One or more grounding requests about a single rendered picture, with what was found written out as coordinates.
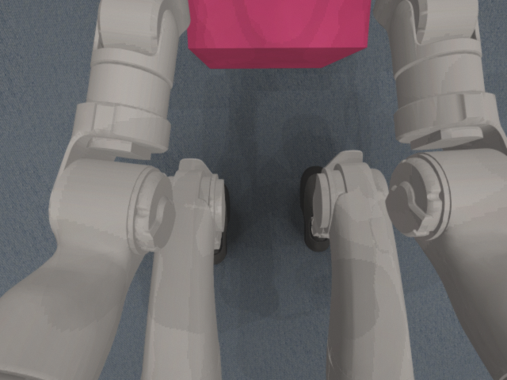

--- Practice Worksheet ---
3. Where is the right robot upper arm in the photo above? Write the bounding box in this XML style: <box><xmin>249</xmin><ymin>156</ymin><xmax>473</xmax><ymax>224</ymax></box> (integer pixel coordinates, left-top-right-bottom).
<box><xmin>385</xmin><ymin>148</ymin><xmax>507</xmax><ymax>380</ymax></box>

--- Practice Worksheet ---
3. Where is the right robot forearm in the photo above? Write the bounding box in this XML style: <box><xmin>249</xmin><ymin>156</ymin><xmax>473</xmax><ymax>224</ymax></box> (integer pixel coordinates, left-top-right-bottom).
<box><xmin>373</xmin><ymin>0</ymin><xmax>507</xmax><ymax>156</ymax></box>

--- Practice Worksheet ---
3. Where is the left robot upper arm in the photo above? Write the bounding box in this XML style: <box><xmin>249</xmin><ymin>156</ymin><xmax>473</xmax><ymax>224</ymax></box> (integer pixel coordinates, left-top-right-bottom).
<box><xmin>0</xmin><ymin>158</ymin><xmax>176</xmax><ymax>380</ymax></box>

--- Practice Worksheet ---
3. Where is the carton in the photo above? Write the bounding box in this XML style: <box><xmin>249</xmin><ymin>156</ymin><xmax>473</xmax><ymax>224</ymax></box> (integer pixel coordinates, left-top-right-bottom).
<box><xmin>187</xmin><ymin>0</ymin><xmax>371</xmax><ymax>69</ymax></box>

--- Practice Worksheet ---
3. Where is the robot right shin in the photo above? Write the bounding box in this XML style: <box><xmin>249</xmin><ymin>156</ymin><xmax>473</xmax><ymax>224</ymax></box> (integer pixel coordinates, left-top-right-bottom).
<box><xmin>311</xmin><ymin>150</ymin><xmax>389</xmax><ymax>238</ymax></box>

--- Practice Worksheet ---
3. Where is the left robot forearm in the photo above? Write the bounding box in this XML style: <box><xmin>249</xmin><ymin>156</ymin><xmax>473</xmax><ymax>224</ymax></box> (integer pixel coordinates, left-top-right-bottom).
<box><xmin>48</xmin><ymin>0</ymin><xmax>191</xmax><ymax>232</ymax></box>

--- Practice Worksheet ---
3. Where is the left robot foot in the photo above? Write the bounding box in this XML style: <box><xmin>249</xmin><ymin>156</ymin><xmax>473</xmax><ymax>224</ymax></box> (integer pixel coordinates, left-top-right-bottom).
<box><xmin>214</xmin><ymin>184</ymin><xmax>230</xmax><ymax>264</ymax></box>

